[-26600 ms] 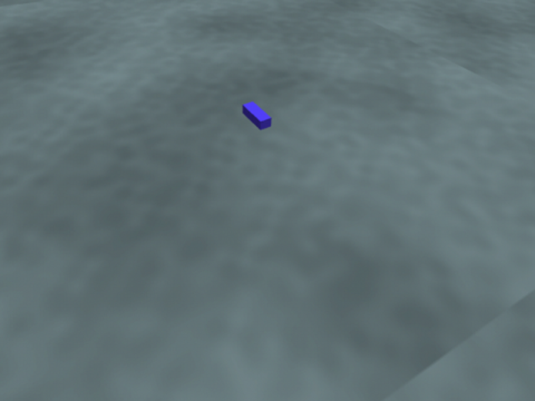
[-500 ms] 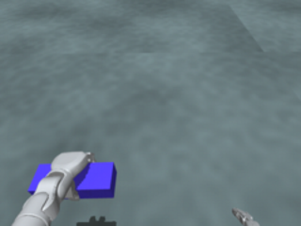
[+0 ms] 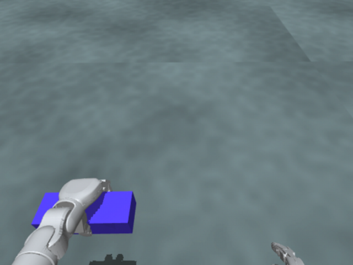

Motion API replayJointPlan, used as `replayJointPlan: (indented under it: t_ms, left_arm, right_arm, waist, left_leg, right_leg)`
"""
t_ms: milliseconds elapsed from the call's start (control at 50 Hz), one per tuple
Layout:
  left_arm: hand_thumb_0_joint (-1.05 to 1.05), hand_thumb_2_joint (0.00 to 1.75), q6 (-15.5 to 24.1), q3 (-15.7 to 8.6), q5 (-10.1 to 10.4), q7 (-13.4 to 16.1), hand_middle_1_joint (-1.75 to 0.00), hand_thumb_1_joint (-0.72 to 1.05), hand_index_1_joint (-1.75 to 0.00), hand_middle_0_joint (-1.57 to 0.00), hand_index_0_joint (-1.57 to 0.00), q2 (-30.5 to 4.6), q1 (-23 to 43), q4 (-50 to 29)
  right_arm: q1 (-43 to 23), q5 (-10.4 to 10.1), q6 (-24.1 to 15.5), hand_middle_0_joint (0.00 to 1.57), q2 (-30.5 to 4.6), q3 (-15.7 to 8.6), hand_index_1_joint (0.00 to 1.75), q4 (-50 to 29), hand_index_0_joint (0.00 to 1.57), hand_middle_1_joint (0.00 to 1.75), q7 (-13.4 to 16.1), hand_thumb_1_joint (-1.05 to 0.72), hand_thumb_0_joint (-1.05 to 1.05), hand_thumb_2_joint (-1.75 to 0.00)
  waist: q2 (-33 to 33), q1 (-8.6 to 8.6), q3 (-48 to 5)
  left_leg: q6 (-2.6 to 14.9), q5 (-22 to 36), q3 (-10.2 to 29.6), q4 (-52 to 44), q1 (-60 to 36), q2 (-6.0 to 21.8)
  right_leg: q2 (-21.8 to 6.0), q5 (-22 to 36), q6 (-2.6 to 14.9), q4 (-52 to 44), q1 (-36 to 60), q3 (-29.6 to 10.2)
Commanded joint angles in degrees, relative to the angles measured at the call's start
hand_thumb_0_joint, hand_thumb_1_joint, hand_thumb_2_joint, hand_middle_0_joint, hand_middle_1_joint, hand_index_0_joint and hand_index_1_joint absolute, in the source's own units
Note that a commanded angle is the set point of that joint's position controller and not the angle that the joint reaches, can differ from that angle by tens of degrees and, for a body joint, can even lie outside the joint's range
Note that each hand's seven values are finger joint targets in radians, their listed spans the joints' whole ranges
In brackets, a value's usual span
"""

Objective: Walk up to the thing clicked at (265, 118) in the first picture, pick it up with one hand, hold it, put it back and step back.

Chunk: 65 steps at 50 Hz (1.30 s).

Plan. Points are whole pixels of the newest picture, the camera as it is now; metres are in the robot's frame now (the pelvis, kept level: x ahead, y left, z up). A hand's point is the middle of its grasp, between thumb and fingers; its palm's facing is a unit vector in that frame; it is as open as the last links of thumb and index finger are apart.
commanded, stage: hold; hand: left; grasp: from above
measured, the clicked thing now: (88, 212) +0.29 +0.23 -0.07
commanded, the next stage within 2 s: crouch in 0.20 s
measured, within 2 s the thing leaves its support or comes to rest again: neither
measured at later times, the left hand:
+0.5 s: hand (88, 209) +0.29 +0.23 -0.05, palm faces -0.45 -0.07 -0.89, open 10.8 cm
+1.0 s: hand (103, 229) +0.31 +0.25 -0.25, palm faces -0.43 +0.03 -0.90, open 10.8 cm
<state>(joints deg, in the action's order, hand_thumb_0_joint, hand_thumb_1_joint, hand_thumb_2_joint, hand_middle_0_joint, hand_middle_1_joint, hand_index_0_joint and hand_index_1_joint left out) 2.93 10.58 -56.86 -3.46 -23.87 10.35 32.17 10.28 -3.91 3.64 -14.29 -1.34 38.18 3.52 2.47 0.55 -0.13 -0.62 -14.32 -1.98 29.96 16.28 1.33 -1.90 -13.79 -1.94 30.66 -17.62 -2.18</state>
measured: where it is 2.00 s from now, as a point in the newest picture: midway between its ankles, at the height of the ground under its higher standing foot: outside the picture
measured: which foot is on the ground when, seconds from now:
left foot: down 0.00-1.00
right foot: down 0.00-1.00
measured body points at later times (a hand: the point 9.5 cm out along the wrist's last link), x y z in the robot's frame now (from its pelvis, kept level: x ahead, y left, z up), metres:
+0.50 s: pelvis +0.01 +0.00 +0.00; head +0.02 -0.02 +0.45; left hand +0.30 +0.23 +0.00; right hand +0.15 -0.25 -0.11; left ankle +0.02 +0.13 -0.73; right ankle +0.03 -0.14 -0.73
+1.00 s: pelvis -0.03 +0.00 -0.13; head +0.09 +0.02 +0.30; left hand +0.33 +0.25 -0.20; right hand +0.06 -0.29 -0.25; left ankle +0.01 +0.13 -0.73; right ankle +0.03 -0.14 -0.73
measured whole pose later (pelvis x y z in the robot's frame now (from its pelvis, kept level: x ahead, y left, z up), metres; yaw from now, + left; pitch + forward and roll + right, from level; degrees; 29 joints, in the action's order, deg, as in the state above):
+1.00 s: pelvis -0.03 +0.00 -0.13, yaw +1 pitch +24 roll -2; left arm 8.1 4.3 -69.4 20.7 -24.0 26.6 60.9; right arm 13.1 1.3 2.0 -15.6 -5.4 41.0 0.6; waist 1.1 -4.5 -10.0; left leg -0.6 -31.2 1.5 78.3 71.1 1.7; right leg -1.3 -29.9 -2.4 76.2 -70.3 -0.7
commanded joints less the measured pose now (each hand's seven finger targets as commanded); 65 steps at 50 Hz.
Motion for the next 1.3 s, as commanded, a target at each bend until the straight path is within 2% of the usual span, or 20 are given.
replayJointPlan:
  t_ms: [0,120,140,180,260,280,300,380,520,540,580,640,700,760,860,1000,1060,1120,1240,1280]
  left_arm:
    - [0.00,1.07,0.49,-6.14,0.12,2.24,-0.84,0.61,-0.85,-1.00,-0.99,-11.74,17.66,-10.54]
    - [0.00,1.06,0.81,-6.91,-0.05,2.58,-0.84,0.62,-0.85,-1.00,-0.99,-12.90,19.51,-12.17]
    - [0.00,1.08,0.90,-6.25,-0.18,2.79,-0.85,0.61,-0.86,-1.00,-0.99,-12.43,20.71,-11.46]
    - [0.00,1.08,0.76,-7.38,0.04,3.14,-0.84,0.61,-0.85,-1.00,-0.99,-12.74,18.21,-9.80]
    - [0.00,1.08,0.93,-6.70,-0.09,3.13,-0.84,0.61,-0.85,-0.99,-0.98,-12.64,19.83,-10.66]
    - [0.00,1.00,0.95,-6.23,-0.02,3.10,-0.91,0.65,-0.87,-0.97,-1.00,-12.21,20.04,-10.59]
    - [0.00,0.92,0.94,-6.91,0.08,3.22,-0.84,0.57,-0.82,-0.89,-0.92,-12.55,19.14,-11.08]
    - [0.00,0.95,0.86,-5.99,-0.38,3.70,-0.83,0.60,-0.82,-0.95,-0.96,-10.69,15.07,-7.51]
    - [0.00,0.95,3.06,-7.30,-3.25,9.35,-0.81,0.61,-0.81,-0.97,-0.98,-10.14,15.75,-0.77]
    - [0.00,0.95,3.51,-6.64,-3.77,10.56,-0.82,0.62,-0.81,-0.97,-0.97,-9.75,18.00,-0.82]
    - [0.00,0.97,4.12,-8.31,-4.97,13.09,-0.85,0.62,-0.84,-0.96,-0.97,-11.81,20.55,1.50]
    - [0.00,0.97,4.79,-7.07,-7.51,16.63,-0.85,0.62,-0.84,-0.96,-0.97,-9.81,21.90,6.25]
    - [0.00,0.92,5.02,-7.76,-9.63,20.04,-0.86,0.55,-0.84,-0.89,-0.91,-10.81,25.99,10.91]
    - [0.00,0.89,4.84,-6.74,-10.47,22.54,-0.82,0.50,-0.81,-0.87,-0.89,-8.49,25.82,17.63]
    - [0.00,0.91,5.10,-8.62,-11.88,25.93,-0.83,0.46,-0.82,-0.84,-0.85,-11.33,31.26,18.47]
    - [0.00,0.94,4.56,-12.29,-12.33,28.16,-0.88,0.43,-0.86,-0.80,-0.82,-15.69,36.54,18.93]
    - [0.00,0.98,3.93,-12.88,-12.29,27.60,-0.91,0.47,-0.90,-0.82,-0.84,-16.50,36.65,22.06]
    - [0.00,1.02,4.35,-13.65,-11.79,26.55,-0.92,0.51,-0.91,-0.85,-0.87,-17.24,36.68,23.01]
    - [0.00,1.04,7.42,-13.58,-12.35,25.25,-0.94,0.60,-0.92,-0.91,-0.93,-17.04,38.02,25.35]
    - [0.00,1.07,8.83,-14.96,-12.55,25.99,-0.94,0.60,-0.93,-0.92,-0.94,-19.69,42.28,21.76]
  right_arm:
    - [-5.04,0.04,-2.18,0.20,-7.36,-2.59,0.30,-7.94,0.20,0.30,0.79,-0.90,0.00,-0.90]
    - [-5.35,0.07,-2.00,0.20,-7.15,-2.67,0.30,-8.02,0.20,0.30,0.88,-0.90,0.00,-0.90]
    - [-4.90,0.19,-1.99,0.20,-7.44,-2.66,0.30,-7.88,0.20,0.30,0.86,-0.90,0.00,-0.90]
    - [-4.77,0.12,-1.87,0.20,-7.34,-2.73,0.30,-7.67,0.20,0.30,0.87,-0.90,0.00,-0.90]
    - [-4.72,0.19,-1.70,0.20,-7.46,-2.89,0.30,-7.37,0.20,0.30,0.90,-0.90,0.00,-0.90]
    - [-4.63,0.25,-1.64,0.20,-7.37,-2.89,0.30,-7.12,0.20,0.30,0.91,-0.92,0.00,-0.91]
    - [-4.70,0.25,-1.68,0.20,-7.46,-2.99,0.30,-7.34,0.20,0.30,0.90,-0.88,0.00,-0.90]
    - [-4.73,0.18,-1.27,0.20,-7.27,-2.90,0.30,-7.53,0.20,0.30,0.74,-0.89,0.00,-0.90]
    - [-3.05,1.25,-0.29,0.20,-7.36,-3.35,0.30,-6.37,0.20,0.30,0.08,-0.89,0.00,-0.90]
    - [-2.67,1.50,-0.21,0.20,-7.39,-3.42,0.30,-6.07,0.20,0.30,-0.09,-0.89,0.00,-0.90]
    - [-1.66,2.04,-0.04,0.20,-7.89,-3.87,0.30,-5.07,0.20,0.30,-0.46,-0.89,0.00,-0.90]
    - [0.55,2.77,-0.12,0.20,-8.23,-4.85,0.30,-4.00,0.20,0.30,-1.29,-0.89,0.00,-0.90]
    - [3.26,3.60,-0.26,0.20,-8.71,-5.51,0.30,-3.19,0.20,0.30,-1.92,-0.89,0.00,-0.90]
    - [3.78,4.06,-0.71,0.20,-9.06,-5.98,0.30,-3.54,0.20,0.30,-2.41,-0.89,0.00,-0.90]
    - [4.38,4.87,-2.21,0.20,-9.72,-6.85,0.30,-2.80,0.20,0.30,-2.45,-0.89,0.00,-0.90]
    - [5.66,6.25,-4.41,0.20,-10.56,-7.71,0.30,-1.06,0.20,0.30,-1.78,-0.89,0.00,-0.90]
    - [5.94,6.70,-5.06,0.20,-10.80,-7.62,0.30,-0.22,0.20,0.30,-1.96,-0.89,0.00,-0.90]
    - [6.34,6.99,-5.83,0.20,-11.04,-7.82,0.30,0.01,0.20,0.30,-2.51,-0.89,0.00,-0.90]
    - [7.19,7.73,-7.31,0.20,-10.43,-6.60,0.30,1.18,0.20,0.30,-4.62,-0.89,0.00,-0.90]
    - [7.13,8.07,-7.67,0.20,-10.79,-6.58,0.30,1.29,0.20,0.30,-5.15,-0.89,0.00,-0.90]
  waist:
    - [-0.81,-0.15,-13.20]
    - [0.33,0.52,-14.68]
    - [-0.32,-0.44,-14.95]
    - [-0.71,0.20,-13.95]
    - [-1.05,-0.14,-15.30]
    - [-0.75,-0.48,-15.01]
    - [-0.50,0.11,-15.36]
    - [-3.16,-0.17,-12.43]
    - [-4.50,-1.65,-11.30]
    - [-3.68,-2.14,-12.73]
    - [-1.92,-2.16,-14.90]
    - [-1.10,-3.05,-17.81]
    - [-0.76,-3.82,-21.04]
    - [-2.14,-4.34,-22.28]
    - [2.33,-4.06,-30.40]
    - [3.92,-4.44,-38.97]
    - [3.15,-5.53,-39.37]
    - [3.12,-5.18,-40.93]
    - [3.04,-6.88,-43.50]
    - [4.77,-6.72,-46.51]
  left_leg:
    - [1.00,8.17,0.02,-4.44,-6.32,-2.08]
    - [0.91,9.28,-0.10,-4.41,-6.81,-2.32]
    - [0.93,9.54,0.03,-4.23,-7.21,-2.15]
    - [0.95,9.92,-0.01,-4.27,-6.51,-2.13]
    - [1.02,11.34,-0.15,-3.88,-7.59,-2.19]
    - [1.05,11.66,-0.21,-3.97,-7.92,-2.18]
    - [1.00,12.04,-0.17,-3.94,-7.97,-2.23]
    - [1.10,11.51,-0.06,-3.92,-5.94,-2.24]
    - [1.12,8.09,-0.01,-0.01,-1.03,-2.63]
    - [1.04,8.07,-0.08,1.54,-0.11,-2.64]
    - [0.67,7.85,-0.06,4.86,2.08,-2.57]
    - [0.27,6.69,0.38,11.39,7.23,-2.27]
    - [0.34,5.24,0.64,18.61,14.62,-1.99]
    - [0.66,2.22,0.69,25.16,23.74,-2.13]
    - [0.80,-2.75,1.06,34.74,33.35,-2.37]
    - [0.98,-9.42,2.59,45.59,46.15,-1.90]
    - [0.94,-10.81,3.52,49.40,50.32,-1.70]
    - [0.74,-14.14,4.72,52.03,53.56,-1.69]
    - [1.21,-12.67,5.28,61.31,60.17,-2.08]
    - [1.26,-13.00,5.04,63.75,61.55,-2.19]
  right_leg:
    - [3.19,5.64,2.32,-5.24,2.56,1.87]
    - [3.04,6.51,2.41,-5.15,3.50,1.88]
    - [3.18,6.97,2.33,-5.04,2.98,1.82]
    - [3.20,7.17,2.29,-5.20,3.56,2.05]
    - [3.12,8.62,2.19,-5.10,3.78,1.86]
    - [3.07,9.19,2.15,-5.12,3.64,1.84]
    - [3.05,9.42,2.20,-5.10,4.09,1.94]
    - [3.12,8.88,2.17,-5.17,3.37,2.24]
    - [2.48,6.07,2.08,-2.28,-1.83,2.02]
    - [2.47,6.36,2.13,-0.71,-3.53,1.87]
    - [2.51,6.02,2.23,2.20,-6.40,1.97]
    - [2.79,4.77,2.61,8.66,-13.02,2.44]
    - [2.80,3.87,2.77,14.84,-19.25,2.55]
    - [2.78,1.56,2.77,21.22,-25.79,2.60]
    - [2.97,-3.41,3.44,31.74,-36.48,3.31]
    - [2.78,-9.59,3.81,44.31,-49.96,4.04]
    - [2.70,-11.27,3.63,48.38,-55.75,4.55]
    - [2.58,-14.42,3.82,52.40,-60.44,5.31]
    - [2.33,-13.45,3.77,59.90,-68.86,6.19]
    - [2.43,-13.70,3.84,62.06,-70.35,6.11]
